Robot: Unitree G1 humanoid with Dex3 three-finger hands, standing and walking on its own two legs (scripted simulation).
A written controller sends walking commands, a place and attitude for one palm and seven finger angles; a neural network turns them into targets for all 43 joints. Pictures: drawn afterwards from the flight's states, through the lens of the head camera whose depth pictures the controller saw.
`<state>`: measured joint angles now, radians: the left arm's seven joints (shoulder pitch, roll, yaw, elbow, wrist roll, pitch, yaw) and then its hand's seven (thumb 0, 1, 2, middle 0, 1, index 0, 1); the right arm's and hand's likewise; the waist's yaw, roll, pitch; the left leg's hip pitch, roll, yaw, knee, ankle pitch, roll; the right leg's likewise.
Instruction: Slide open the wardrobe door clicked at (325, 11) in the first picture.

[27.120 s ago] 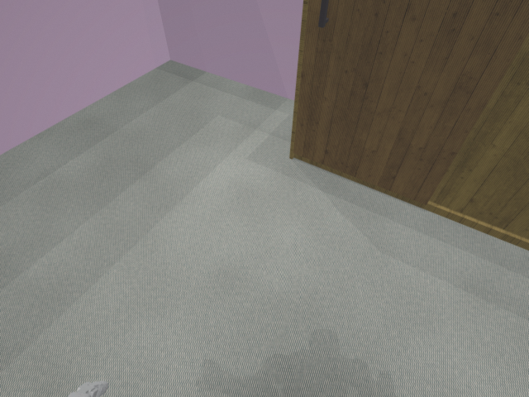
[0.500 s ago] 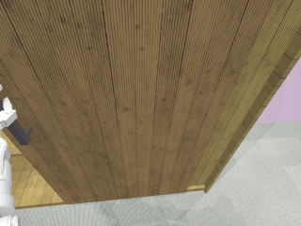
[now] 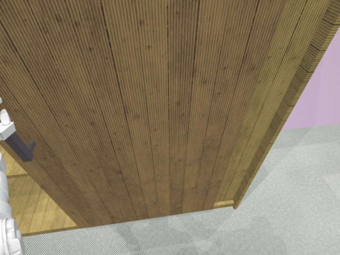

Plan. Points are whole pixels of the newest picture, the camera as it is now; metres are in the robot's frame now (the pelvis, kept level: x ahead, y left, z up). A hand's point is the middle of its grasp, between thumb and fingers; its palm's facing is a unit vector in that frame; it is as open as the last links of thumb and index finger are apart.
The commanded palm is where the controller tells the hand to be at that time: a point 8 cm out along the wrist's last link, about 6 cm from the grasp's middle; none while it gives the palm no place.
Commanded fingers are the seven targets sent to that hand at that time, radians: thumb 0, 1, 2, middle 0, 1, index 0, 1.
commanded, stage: stop walking and hold the door there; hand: left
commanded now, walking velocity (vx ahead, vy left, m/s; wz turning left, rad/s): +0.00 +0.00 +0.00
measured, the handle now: out of the picture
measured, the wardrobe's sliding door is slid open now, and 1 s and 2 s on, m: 0.58 0.58 0.58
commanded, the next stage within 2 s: loosen the grip on the handle in 1.72 s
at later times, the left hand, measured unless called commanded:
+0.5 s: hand (11, 129) +0.35 +0.39 +0.13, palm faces +0.53 -0.81 -0.25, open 5.4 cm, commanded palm +0.31 +0.41 +0.12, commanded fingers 0.00 0.90 0.90 -0.45 -1.40 -0.45 -1.40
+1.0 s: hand (10, 132) +0.35 +0.39 +0.13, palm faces +0.35 -0.93 -0.12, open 5.6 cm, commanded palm +0.32 +0.41 +0.12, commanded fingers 0.00 0.90 0.90 -0.45 -1.40 -0.45 -1.40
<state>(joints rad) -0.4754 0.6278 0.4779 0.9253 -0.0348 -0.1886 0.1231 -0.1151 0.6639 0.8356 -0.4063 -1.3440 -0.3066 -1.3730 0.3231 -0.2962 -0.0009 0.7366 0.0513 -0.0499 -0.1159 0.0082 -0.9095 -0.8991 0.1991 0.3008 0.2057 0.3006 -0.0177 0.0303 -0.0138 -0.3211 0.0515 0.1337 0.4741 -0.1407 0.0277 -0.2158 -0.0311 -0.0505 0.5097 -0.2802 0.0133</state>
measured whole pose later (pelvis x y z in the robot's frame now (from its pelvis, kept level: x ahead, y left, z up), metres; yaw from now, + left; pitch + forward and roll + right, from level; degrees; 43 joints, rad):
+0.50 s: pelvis -0.03 +0.06 -0.01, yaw +2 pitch -1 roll -1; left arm -0.54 0.50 0.36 0.71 -0.05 -0.18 0.11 -0.16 0.71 0.80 -0.45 -1.39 -0.36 -1.40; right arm 0.17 -0.27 -0.01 0.69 0.05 -0.06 -0.08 0.01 -0.91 -0.90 0.20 0.30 0.20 0.30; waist 0.01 0.03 0.12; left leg -0.35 -0.01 0.10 0.52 -0.16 0.08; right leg -0.40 -0.07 -0.09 1.02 -0.54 0.05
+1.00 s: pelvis -0.04 +0.15 -0.02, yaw +7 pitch -2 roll +2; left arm -0.53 0.30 0.18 0.27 -0.05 -0.14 0.11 -0.09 0.73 0.80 -0.45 -1.40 -0.33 -1.40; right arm 0.13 -0.19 -0.01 0.70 0.03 -0.09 -0.08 0.01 -0.91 -0.90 0.20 0.30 0.20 0.30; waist 0.02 -0.07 0.24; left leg -0.40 0.11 0.05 0.66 -0.22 -0.07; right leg -0.42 -0.09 -0.03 1.05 -0.52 0.04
